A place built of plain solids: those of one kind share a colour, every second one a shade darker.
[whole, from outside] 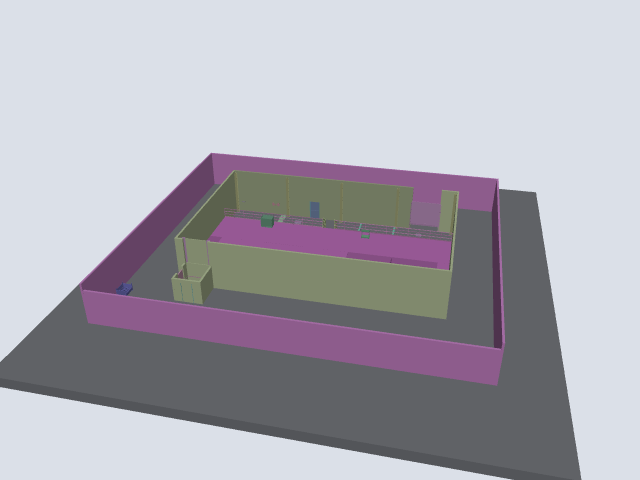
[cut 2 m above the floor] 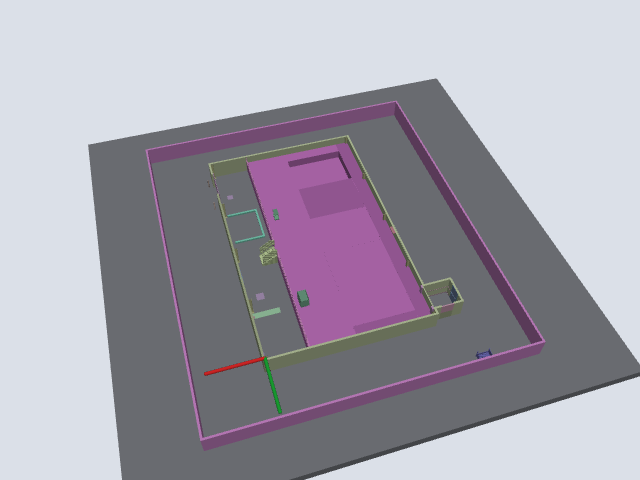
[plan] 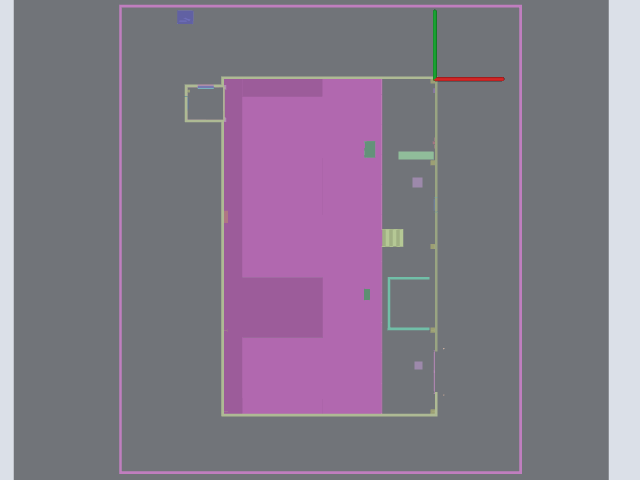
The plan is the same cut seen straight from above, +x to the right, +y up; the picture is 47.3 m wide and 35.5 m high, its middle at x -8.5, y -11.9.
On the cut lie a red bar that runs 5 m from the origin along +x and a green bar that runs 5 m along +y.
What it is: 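A works' hall with docks between sunk bays; one tall room; a strip of floor behind the doors, a deck 1.14 m over it that fills the rest, and 3 sunk grounds in the deck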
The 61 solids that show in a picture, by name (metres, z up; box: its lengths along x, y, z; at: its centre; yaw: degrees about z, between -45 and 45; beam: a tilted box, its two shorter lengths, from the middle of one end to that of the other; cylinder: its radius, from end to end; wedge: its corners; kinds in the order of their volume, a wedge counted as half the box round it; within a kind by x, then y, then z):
{
 "raised_floor_bank_1": {"box": [1.35, 24.75, 1.19], "at": [-14.93, -12.38, 0.55]},
 "raised_floor_bank_2": {"box": [5.95, 1.15, 1.19], "at": [-11.28, -24.18, 0.55]},
 "raised_floor_bank_3": {"box": [5.95, 4.5, 0.28], "at": [-11.28, -21.35, 0.09]},
 "raised_floor_bank_4": {"box": [5.95, 4.4, 1.19], "at": [-11.28, -16.9, 0.55]},
 "raised_floor_bank_5": {"box": [5.95, 4.65, 1.19], "at": [-11.28, -12.38, 0.55]},
 "raised_floor_bank_6": {"box": [5.95, 4.25, 1.19], "at": [-11.28, -7.92, 0.55]},
 "raised_floor_bank_7": {"box": [5.95, 4.5, 1.19], "at": [-11.28, -3.55, 0.55]},
 "raised_floor_bank_8": {"box": [5.95, 1.3, 1.19], "at": [-11.28, -0.65, 0.55]},
 "raised_floor_bank_9": {"box": [4.4, 24.75, 1.19], "at": [-6.1, -12.38, 0.55]},
 "yard_bound_1": {"box": [0.2, 34.7, 3.49], "at": [-23.25, -11.85, 1.7]},
 "yard_bound_2": {"box": [29.78, 0.2, 4.19], "at": [-8.46, -29.1, 2.05]},
 "yard_bound_3": {"box": [29.78, 0.2, 4.19], "at": [-8.46, 5.4, 2.05]},
 "yard_bound_4": {"box": [0.2, 34.7, 4.19], "at": [6.33, -11.85, 2.05]},
 "wall_1": {"box": [0.2, 2.8, 2.45], "at": [-18.4, -1.8, 1.18]},
 "wall_2": {"box": [0.96, 0.2, 2.45], "at": [-18.02, -0.5, 1.18]},
 "wall_3": {"box": [2.9, 0.2, 2.45], "at": [-17.05, -3.1, 1.18]},
 "wall_4": {"box": [1.21, 0.2, 1.05], "at": [-16.95, -0.5, 0.47]},
 "wall_5": {"box": [0.76, 0.2, 2.45], "at": [-15.97, -0.5, 1.18]},
 "wall_6": {"box": [0.2, 21.95, 5.05], "at": [-15.7, -13.97, 2.48]},
 "wall_7": {"box": [0.2, 0.8, 5.05], "at": [-15.7, -0.2, 2.48]},
 "wall_8": {"box": [0.06, 2.4, 2.45], "at": [-15.63, -1.8, 1.18]},
 "wall_9": {"box": [0.06, 2.52, 5.05], "at": [-15.57, -1.8, 2.48]},
 "wall_10": {"box": [16.0, 0.2, 5.05], "at": [-7.8, -24.85, 2.48]},
 "wall_11": {"box": [16.0, 0.2, 5.05], "at": [-7.8, 0.1, 2.48]},
 "wall_12": {"box": [0.2, 1.81, 5.05], "at": [0.1, -24.05, 2.48]},
 "wall_13": {"box": [0.2, 20.36, 5.05], "at": [0.1, -9.97, 2.48]},
 "door_landing_1": {"box": [0.28, 1.32, 1.03], "at": [-3.78, -11.75, 0.46]},
 "door_landing_2": {"box": [0.28, 1.32, 0.86], "at": [-3.52, -11.75, 0.38]},
 "door_landing_3": {"box": [0.28, 1.32, 0.7], "at": [-3.26, -11.75, 0.3]},
 "door_landing_4": {"box": [0.28, 1.32, 0.54], "at": [-3.0, -11.75, 0.22]},
 "door_landing_5": {"box": [0.28, 1.32, 0.38], "at": [-2.74, -11.75, 0.14]},
 "door_landing_6": {"box": [0.28, 1.32, 0.21], "at": [-2.48, -11.75, 0.06]},
 "pallet_load_1": {"box": [0.015, 1.18, 0.95], "at": [-5.23, -5.18, 1.72]},
 "pallet_load_2": {"box": [0.7, 1.13, 1.07], "at": [-4.82, -5.21, 1.62]},
 "bund_kerb_1": {"box": [0.2, 3.55, 0.25], "at": [-3.4, -16.6, 0.07]},
 "bund_kerb_2": {"box": [3.1, 0.2, 0.25], "at": [-1.95, -18.48, 0.07]},
 "bund_kerb_3": {"box": [3.1, 0.2, 0.25], "at": [-1.95, -14.72, 0.07]},
 "sectional_door_1": {"box": [0.042, 3.08, 2.81], "at": [-0.01, -21.65, 2.0]},
 "pier_1": {"box": [0.17, 0.34, 5.05], "at": [-15.52, -0.6, 2.48]},
 "deck_rail_1": {"box": [0.024, 12.4, 0.1], "at": [-3.93, -18.55, 1.19]},
 "deck_rail_2": {"box": [0.05, 12.4, 0.05], "at": [-3.93, -18.55, 1.52]},
 "deck_rail_3": {"box": [0.05, 12.4, 0.05], "at": [-3.93, -18.55, 1.84]},
 "deck_rail_4": {"box": [0.05, 12.4, 0.05], "at": [-3.93, -18.55, 2.17]},
 "deck_rail_5": {"box": [0.024, 11.15, 0.1], "at": [-3.93, -5.58, 1.19]},
 "deck_rail_6": {"box": [0.05, 11.15, 0.05], "at": [-3.93, -5.58, 1.52]},
 "deck_rail_7": {"box": [0.05, 11.15, 0.05], "at": [-3.93, -5.58, 1.84]},
 "deck_rail_8": {"box": [0.05, 11.15, 0.05], "at": [-3.93, -5.58, 2.17]},
 "door_leaf_1": {"box": [0.044, 1.0, 2.15], "at": [-18.3, -1.8, 1.02]},
 "door_leaf_2": {"box": [0.044, 1.0, 2.15], "at": [0.0, -9.3, 1.02]},
 "window_pane_1": {"box": [1.2, 0.1, 1.06], "at": [-16.95, -0.45, 1.52]},
 "trench_plates_1": {"box": [2.61, 0.6, 0.07], "at": [-1.4, -5.65, -0.01]},
 "steel_column_1": {"box": [0.014, 0.26, 4.85], "at": [-0.26, -24.61, 2.38]},
 "steel_column_2": {"box": [0.014, 0.26, 4.85], "at": [-0.26, -18.56, 2.38]},
 "steel_column_3": {"box": [0.014, 0.26, 4.85], "at": [-0.26, -12.38, 2.38]},
 "steel_column_4": {"box": [0.014, 0.26, 4.85], "at": [-0.26, -6.19, 2.38]},
 "steel_column_5": {"box": [0.014, 0.26, 4.85], "at": [-0.26, -0.14, 2.38]},
 "beyond_stillage_1": {"box": [1.18, 0.98, 0.06], "at": [-18.46, 4.57, 0.15], "yaw": -0.8},
 "signing_shelf_1": {"box": [0.3, 0.9, 0.26], "at": [-15.45, -10.19, 2.09]},
 "access_cover_1": {"box": [0.74, 0.74, 0.06], "at": [-1.28, -7.65, -0.02]},
 "access_cover_2": {"box": [0.59, 0.59, 0.06], "at": [-1.22, -21.19, -0.02]},
 "file_trolley_1": {"box": [0.44, 0.8, 0.034], "at": [-5.02, -15.93, 1.95]}
}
